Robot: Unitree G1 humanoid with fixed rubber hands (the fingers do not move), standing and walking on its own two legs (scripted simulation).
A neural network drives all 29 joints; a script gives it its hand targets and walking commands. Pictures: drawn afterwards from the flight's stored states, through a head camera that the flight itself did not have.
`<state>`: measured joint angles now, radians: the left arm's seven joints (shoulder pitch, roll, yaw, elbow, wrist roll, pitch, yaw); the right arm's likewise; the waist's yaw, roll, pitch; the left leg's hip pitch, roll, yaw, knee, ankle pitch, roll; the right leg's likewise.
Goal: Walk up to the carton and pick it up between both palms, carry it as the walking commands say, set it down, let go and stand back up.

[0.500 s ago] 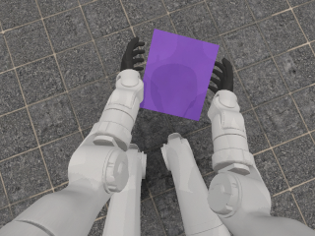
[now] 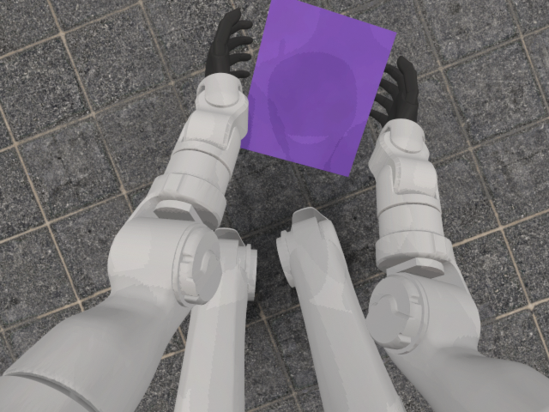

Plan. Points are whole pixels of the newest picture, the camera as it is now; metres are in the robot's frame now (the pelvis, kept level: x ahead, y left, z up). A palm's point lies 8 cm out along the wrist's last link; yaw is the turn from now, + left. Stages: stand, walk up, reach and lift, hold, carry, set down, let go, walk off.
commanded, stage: set down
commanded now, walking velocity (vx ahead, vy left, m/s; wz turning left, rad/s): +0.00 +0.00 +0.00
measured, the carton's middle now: (302, 95) +0.50 -0.11 -0.22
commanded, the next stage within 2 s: none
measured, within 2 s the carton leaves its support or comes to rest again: neither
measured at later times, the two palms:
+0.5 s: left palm (233, 80) +0.54 -0.01 -0.20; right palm (381, 120) +0.44 -0.23 -0.22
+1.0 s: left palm (235, 81) +0.55 -0.01 -0.23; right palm (375, 123) +0.44 -0.23 -0.25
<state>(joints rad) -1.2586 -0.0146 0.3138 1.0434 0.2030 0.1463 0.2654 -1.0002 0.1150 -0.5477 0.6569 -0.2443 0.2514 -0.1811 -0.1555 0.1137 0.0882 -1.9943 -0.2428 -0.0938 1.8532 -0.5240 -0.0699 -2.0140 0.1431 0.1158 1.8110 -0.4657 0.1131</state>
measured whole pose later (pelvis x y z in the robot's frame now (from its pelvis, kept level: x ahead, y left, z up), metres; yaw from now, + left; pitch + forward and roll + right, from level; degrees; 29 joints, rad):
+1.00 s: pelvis +0.01 +0.01 -0.08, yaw +0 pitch +36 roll -4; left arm -1.47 0.08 0.14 1.15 0.09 0.18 0.27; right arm -1.13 0.01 -0.51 0.72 -0.16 0.24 -0.14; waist -0.18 0.12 0.30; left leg -2.18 -0.29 -0.07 2.16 -0.60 -0.06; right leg -2.17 0.12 0.08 2.09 -0.56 0.14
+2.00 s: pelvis +0.02 +0.01 -0.08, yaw -1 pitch +40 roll -3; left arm -1.44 0.14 0.15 1.25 0.10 0.10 0.22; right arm -1.17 -0.02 -0.52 0.89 -0.20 0.16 -0.07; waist -0.20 0.12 0.23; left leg -2.24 -0.24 -0.03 2.15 -0.60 -0.03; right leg -2.23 0.08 0.07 2.09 -0.56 0.12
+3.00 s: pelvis +0.01 +0.00 -0.08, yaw -2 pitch +40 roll -2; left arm -1.32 0.21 -0.08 1.01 -0.07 0.07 0.18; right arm -1.14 -0.13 -0.37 0.97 0.04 -0.02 -0.11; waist -0.19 0.05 0.28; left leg -2.25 -0.17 -0.03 2.14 -0.60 -0.02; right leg -2.26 0.04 0.02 2.08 -0.51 0.06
